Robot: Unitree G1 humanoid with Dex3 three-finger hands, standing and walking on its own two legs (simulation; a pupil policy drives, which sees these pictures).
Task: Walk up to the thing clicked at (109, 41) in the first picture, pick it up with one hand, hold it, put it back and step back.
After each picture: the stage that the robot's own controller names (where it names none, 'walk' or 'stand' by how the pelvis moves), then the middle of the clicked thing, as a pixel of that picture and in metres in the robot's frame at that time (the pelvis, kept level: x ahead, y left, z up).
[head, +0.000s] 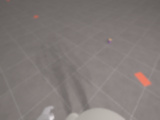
stand; (109, 41) +1.79 -0.46 -0.72
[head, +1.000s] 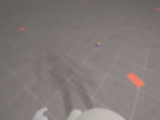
walk; (98, 44) +1.70 -0.05 -0.70
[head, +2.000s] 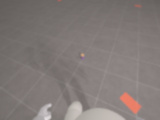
walk; (82, 56) +1.15 +0.22 -0.71
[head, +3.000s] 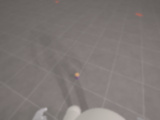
walk; (77, 76) +0.70 +0.21 -0.70
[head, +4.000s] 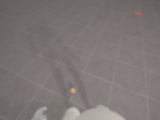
walk; (73, 91) +0.42 +0.19 -0.71
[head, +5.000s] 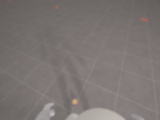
stand; (75, 102) +0.32 +0.18 -0.72
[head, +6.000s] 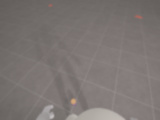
stand; (73, 102) +0.31 +0.19 -0.73
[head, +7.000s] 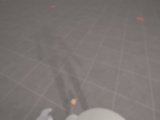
stand; (73, 102) +0.32 +0.19 -0.73
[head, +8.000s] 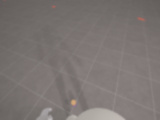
stand; (73, 103) +0.31 +0.19 -0.73
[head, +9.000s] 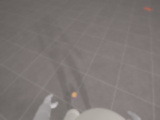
go down; (74, 95) +0.33 +0.18 -0.71
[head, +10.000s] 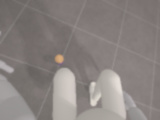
go down; (59, 60) +0.41 +0.21 -0.29
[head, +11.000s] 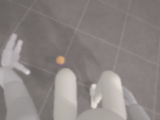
close in; (60, 61) +0.40 +0.22 -0.29
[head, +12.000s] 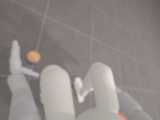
close in; (33, 58) +0.40 +0.25 -0.22
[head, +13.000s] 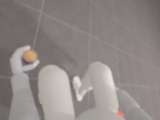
close; (29, 58) +0.39 +0.26 -0.22
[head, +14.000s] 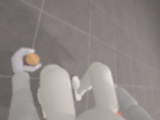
lift; (31, 60) +0.36 +0.25 -0.23
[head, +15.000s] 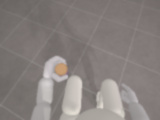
lift; (62, 71) +0.31 +0.20 -0.02
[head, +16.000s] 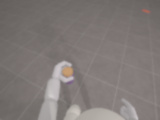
hold; (68, 75) +0.31 +0.16 +0.02
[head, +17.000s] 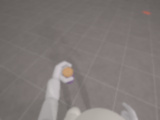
hold; (68, 75) +0.31 +0.16 +0.01
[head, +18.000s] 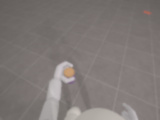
hold; (69, 76) +0.31 +0.16 +0.01
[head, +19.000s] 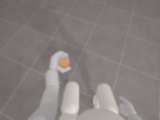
crouch; (65, 64) +0.38 +0.17 -0.07
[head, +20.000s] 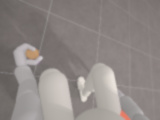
lower; (33, 57) +0.40 +0.25 -0.22
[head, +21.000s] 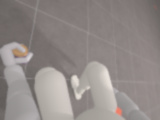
lower; (22, 55) +0.41 +0.28 -0.23
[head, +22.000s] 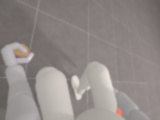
lower; (23, 55) +0.41 +0.28 -0.23
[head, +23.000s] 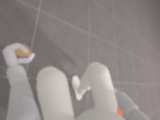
lower; (24, 55) +0.40 +0.28 -0.22
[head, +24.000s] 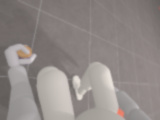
loosen; (25, 55) +0.40 +0.27 -0.22
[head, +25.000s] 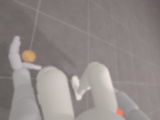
withdraw; (28, 58) +0.39 +0.25 -0.23
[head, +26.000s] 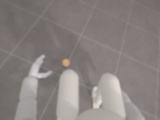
walk; (66, 64) +0.41 +0.20 -0.31
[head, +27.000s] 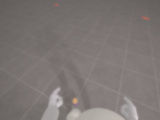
stand; (75, 102) +0.33 +0.16 -0.66
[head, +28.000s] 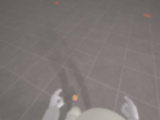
stand; (75, 98) +0.35 +0.17 -0.67
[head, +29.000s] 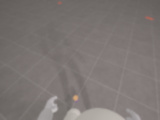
stand; (75, 99) +0.34 +0.16 -0.69
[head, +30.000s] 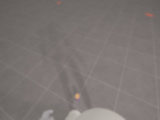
walk; (77, 97) +0.36 +0.16 -0.72
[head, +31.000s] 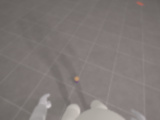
walk; (76, 80) +0.51 +0.12 -0.71
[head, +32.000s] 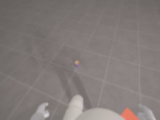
walk; (76, 64) +0.83 +0.26 -0.69
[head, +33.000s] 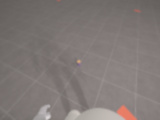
stand; (78, 63) +0.98 +0.21 -0.71
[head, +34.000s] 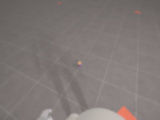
stand; (79, 64) +0.99 +0.22 -0.73
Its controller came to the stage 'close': yes
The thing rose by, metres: 0.73
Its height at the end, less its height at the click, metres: +0.00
